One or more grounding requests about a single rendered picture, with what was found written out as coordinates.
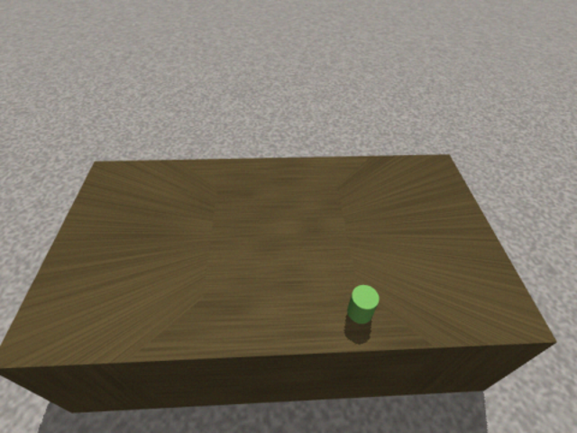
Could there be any can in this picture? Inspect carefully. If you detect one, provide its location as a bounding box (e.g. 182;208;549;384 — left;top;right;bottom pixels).
347;285;380;324

